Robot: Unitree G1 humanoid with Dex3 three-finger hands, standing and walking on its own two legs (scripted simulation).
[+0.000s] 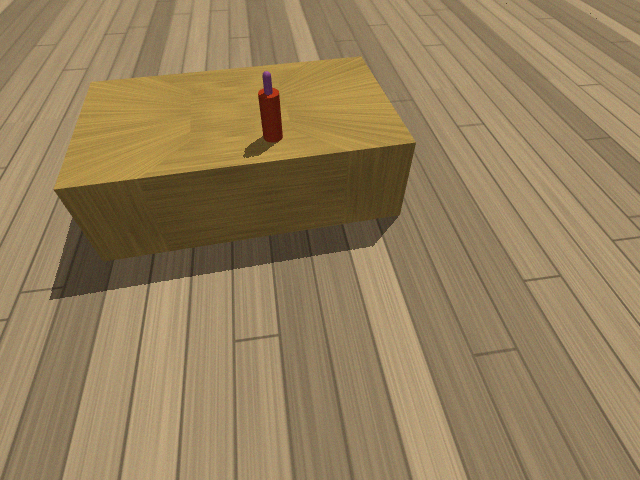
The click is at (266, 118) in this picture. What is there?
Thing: necked bottle
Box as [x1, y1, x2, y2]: [258, 71, 282, 142]
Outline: 265,71 262,75 264,87 258,92 263,136 265,140 272,142 277,141 282,137 278,91 271,87 269,72
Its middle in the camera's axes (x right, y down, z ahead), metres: -0.18 -0.48 +1.39
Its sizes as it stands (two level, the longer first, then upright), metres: 0.074 0.074 0.254
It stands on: a support 0.39 m high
